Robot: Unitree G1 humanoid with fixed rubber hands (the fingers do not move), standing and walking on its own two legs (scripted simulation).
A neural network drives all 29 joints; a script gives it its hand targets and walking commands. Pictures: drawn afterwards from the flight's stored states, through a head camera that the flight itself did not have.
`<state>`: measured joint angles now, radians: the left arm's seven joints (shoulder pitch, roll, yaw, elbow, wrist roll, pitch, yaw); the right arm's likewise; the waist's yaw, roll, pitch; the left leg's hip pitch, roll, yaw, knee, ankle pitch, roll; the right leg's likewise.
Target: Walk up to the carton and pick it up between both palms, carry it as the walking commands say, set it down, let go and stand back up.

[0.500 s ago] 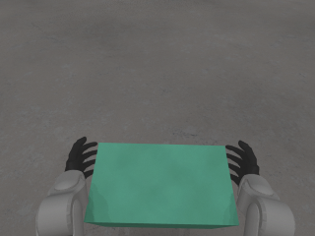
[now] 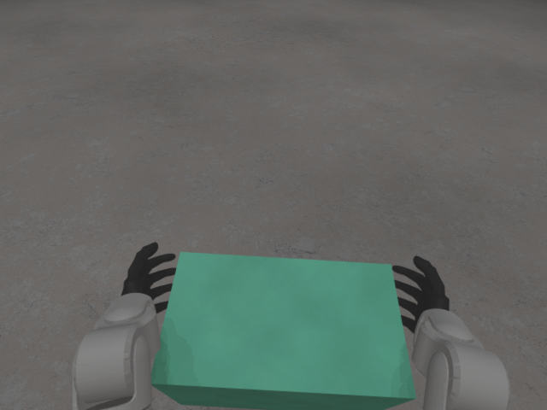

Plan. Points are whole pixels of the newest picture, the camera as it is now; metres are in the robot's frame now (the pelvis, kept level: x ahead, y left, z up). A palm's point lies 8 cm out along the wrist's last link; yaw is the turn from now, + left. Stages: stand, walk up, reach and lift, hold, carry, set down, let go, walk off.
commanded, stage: carry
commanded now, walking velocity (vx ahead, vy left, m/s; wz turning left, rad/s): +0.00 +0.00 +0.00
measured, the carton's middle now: (279, 338) +0.25 -0.01 +0.01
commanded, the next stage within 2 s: none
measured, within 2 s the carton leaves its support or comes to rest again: neither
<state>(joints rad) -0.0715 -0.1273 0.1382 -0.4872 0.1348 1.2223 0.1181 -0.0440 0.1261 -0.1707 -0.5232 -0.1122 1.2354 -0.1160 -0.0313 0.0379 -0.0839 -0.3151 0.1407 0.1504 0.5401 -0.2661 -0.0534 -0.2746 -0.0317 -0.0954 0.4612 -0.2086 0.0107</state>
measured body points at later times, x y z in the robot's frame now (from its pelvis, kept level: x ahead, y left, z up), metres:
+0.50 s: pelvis -0.02 +0.01 +0.00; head -0.04 +0.01 +0.45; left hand +0.24 +0.19 +0.09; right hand +0.23 -0.18 +0.09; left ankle +0.02 +0.14 -0.74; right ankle +0.02 -0.13 -0.74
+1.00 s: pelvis -0.02 +0.01 +0.00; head -0.04 +0.01 +0.45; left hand +0.23 +0.19 +0.09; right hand +0.23 -0.17 +0.09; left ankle +0.02 +0.14 -0.74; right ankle +0.02 -0.13 -0.74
